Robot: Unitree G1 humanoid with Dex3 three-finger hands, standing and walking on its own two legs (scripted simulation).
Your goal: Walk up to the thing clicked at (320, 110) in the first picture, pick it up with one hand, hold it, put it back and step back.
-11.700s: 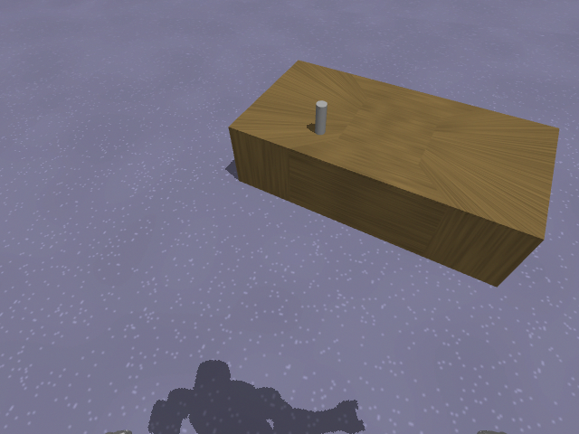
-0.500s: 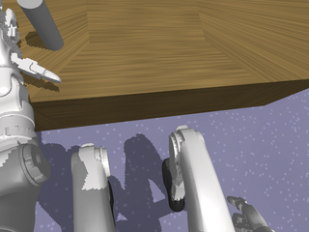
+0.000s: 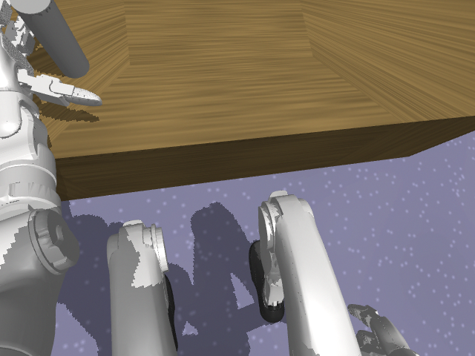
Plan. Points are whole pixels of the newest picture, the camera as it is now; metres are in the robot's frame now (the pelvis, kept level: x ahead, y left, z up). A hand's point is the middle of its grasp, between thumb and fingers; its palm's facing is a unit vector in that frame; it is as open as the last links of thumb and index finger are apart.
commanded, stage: close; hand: left
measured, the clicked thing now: (56, 37) +0.58 +0.19 +0.01
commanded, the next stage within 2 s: settle in 0.56 s
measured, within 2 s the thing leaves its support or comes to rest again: leaves its support in 0.98 s
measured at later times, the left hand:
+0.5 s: hand (47, 36) +0.57 +0.19 +0.02, palm faces +0.10 -1.00 -0.01, open 7.0 cm
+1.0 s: hand (46, 33) +0.57 +0.19 +0.03, palm faces +0.09 -0.99 -0.04, open 7.0 cm
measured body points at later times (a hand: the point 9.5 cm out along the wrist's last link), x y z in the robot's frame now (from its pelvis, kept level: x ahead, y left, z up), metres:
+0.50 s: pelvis +0.00 +0.00 +0.01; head +0.23 +0.04 +0.39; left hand +0.56 +0.25 +0.02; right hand +0.03 -0.27 -0.11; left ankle +0.08 +0.13 -0.35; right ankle +0.11 -0.14 -0.35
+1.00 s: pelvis +0.00 +0.00 +0.01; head +0.23 +0.04 +0.40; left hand +0.56 +0.25 +0.04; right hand +0.02 -0.27 -0.10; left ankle +0.08 +0.13 -0.35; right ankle +0.11 -0.14 -0.35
